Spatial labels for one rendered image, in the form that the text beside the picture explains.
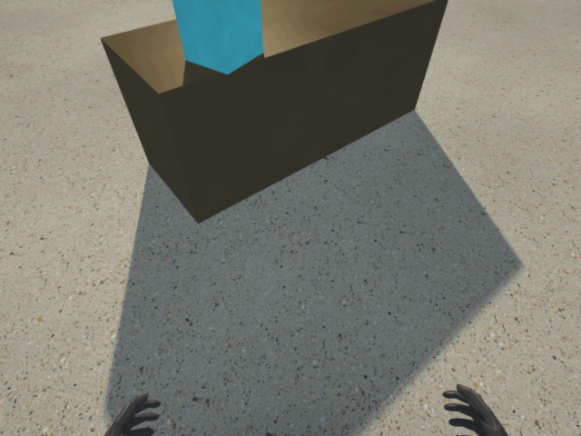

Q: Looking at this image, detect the pedestal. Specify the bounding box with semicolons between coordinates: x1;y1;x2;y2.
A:
101;0;448;223

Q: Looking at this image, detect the right robot hand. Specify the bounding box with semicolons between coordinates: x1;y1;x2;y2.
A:
442;384;508;436

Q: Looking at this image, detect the carton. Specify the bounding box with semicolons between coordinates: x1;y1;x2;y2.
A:
172;0;263;74

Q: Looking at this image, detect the left robot hand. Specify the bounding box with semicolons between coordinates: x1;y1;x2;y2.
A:
104;393;161;436

